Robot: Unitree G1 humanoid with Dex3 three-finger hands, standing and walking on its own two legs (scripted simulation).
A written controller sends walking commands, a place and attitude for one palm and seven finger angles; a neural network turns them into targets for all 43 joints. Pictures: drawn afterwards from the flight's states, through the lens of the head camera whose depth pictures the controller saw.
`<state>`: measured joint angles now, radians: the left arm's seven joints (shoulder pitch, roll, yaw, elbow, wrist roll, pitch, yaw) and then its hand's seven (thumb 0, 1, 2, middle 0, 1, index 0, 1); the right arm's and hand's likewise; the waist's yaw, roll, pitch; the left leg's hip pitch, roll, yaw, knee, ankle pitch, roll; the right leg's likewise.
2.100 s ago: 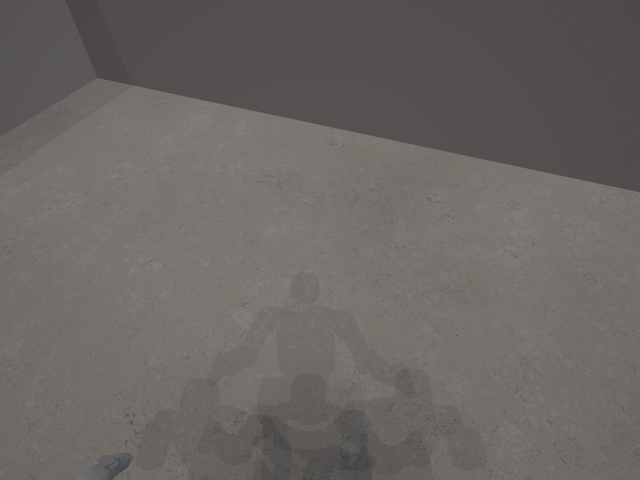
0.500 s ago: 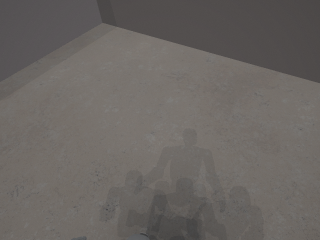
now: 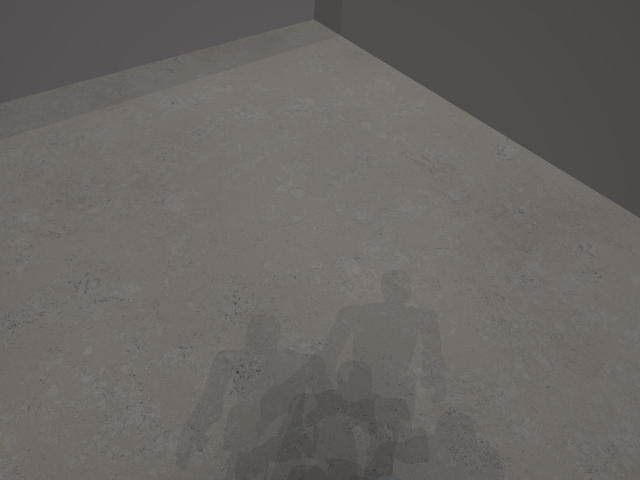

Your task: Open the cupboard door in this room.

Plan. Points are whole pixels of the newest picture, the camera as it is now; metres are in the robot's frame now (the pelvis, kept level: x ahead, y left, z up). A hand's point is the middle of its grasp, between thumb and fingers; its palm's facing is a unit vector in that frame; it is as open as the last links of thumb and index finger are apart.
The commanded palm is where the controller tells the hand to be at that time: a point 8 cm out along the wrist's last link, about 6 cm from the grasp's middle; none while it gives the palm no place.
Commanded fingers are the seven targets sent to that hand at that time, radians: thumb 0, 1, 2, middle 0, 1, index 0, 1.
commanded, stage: turn or walk to find it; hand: left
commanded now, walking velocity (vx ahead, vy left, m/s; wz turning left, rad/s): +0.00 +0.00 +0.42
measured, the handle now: out of the picture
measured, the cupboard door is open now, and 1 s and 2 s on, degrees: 0 0 0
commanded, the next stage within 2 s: none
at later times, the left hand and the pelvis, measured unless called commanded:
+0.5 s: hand out of the picture +0.05 +0.17 -0.14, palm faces +0.20 -0.94 -0.28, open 7.3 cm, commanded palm none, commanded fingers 0.00 0.90 0.90 -0.20 -0.30 -0.20 -0.30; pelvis -0.03 -0.04 +0.00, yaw +12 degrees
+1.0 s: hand out of the picture -0.16 +0.17 -0.19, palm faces +0.50 -0.84 -0.23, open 7.3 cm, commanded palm none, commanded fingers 0.00 0.90 0.90 -0.20 -0.30 -0.20 -0.30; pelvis -0.07 -0.01 -0.01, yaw +26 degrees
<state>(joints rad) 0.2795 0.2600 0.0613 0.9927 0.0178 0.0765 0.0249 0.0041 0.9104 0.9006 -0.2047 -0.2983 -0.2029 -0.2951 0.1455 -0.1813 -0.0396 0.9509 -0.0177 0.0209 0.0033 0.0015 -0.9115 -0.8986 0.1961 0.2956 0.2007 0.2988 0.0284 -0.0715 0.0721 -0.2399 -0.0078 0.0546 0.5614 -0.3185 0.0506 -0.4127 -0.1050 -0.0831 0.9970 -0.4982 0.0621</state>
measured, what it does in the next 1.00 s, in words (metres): steps on the spot, turning left: right foot, then left foot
